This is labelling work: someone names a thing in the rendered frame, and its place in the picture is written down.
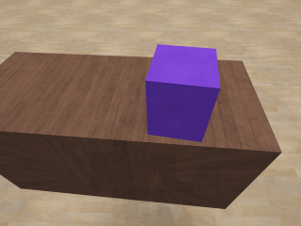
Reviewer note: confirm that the pedestal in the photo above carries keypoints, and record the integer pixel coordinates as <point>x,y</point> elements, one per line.
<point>77,124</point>

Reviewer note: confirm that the carton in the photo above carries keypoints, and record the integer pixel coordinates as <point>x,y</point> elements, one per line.
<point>182,86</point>

